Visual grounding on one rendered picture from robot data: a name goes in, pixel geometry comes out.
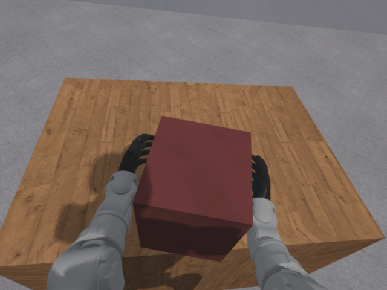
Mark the pedestal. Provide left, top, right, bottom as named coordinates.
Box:
left=0, top=77, right=386, bottom=290

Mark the left robot upper arm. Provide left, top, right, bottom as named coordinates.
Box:
left=48, top=245, right=125, bottom=290

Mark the carton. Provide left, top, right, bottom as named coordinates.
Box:
left=133, top=116, right=253, bottom=262

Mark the left robot hand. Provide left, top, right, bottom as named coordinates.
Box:
left=118, top=134, right=155, bottom=174

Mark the right robot hand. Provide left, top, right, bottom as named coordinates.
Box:
left=252, top=155, right=270, bottom=200

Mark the right robot upper arm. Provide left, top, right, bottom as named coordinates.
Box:
left=263, top=272, right=328, bottom=290

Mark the right robot forearm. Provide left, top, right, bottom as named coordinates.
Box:
left=246, top=198, right=318, bottom=290

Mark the left robot forearm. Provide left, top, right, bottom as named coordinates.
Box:
left=47, top=170, right=137, bottom=290

